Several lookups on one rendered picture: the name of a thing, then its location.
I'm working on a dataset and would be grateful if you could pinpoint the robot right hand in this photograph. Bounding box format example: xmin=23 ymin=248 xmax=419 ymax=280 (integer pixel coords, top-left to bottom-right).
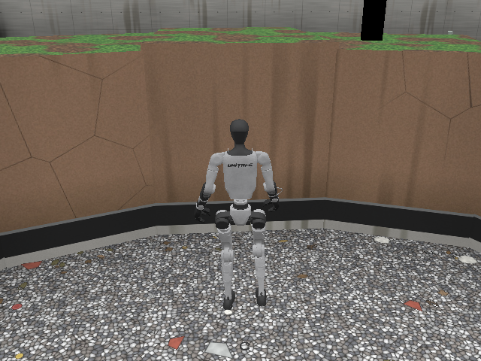
xmin=262 ymin=199 xmax=280 ymax=212

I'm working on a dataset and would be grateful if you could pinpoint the left robot thigh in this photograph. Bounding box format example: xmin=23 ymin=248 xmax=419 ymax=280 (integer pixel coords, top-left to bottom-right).
xmin=215 ymin=210 xmax=234 ymax=262

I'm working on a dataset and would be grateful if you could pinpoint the robot left hand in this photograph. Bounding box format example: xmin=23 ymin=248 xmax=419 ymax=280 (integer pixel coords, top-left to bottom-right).
xmin=194 ymin=206 xmax=211 ymax=223

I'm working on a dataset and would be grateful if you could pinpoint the left robot upper arm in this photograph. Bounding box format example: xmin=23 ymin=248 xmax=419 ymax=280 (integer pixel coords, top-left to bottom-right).
xmin=204 ymin=152 xmax=224 ymax=194

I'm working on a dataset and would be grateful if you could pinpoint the robot right forearm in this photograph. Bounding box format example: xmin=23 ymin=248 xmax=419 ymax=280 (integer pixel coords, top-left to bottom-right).
xmin=267 ymin=180 xmax=279 ymax=202

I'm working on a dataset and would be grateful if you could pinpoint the left robot shin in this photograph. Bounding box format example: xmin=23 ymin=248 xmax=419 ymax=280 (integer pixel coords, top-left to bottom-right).
xmin=221 ymin=250 xmax=233 ymax=300

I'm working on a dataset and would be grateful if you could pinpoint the right robot upper arm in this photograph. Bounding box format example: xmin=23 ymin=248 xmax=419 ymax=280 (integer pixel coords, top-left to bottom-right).
xmin=256 ymin=151 xmax=275 ymax=192

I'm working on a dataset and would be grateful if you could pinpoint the robot left forearm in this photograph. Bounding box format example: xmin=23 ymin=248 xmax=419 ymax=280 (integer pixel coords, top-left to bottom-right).
xmin=196 ymin=182 xmax=211 ymax=210

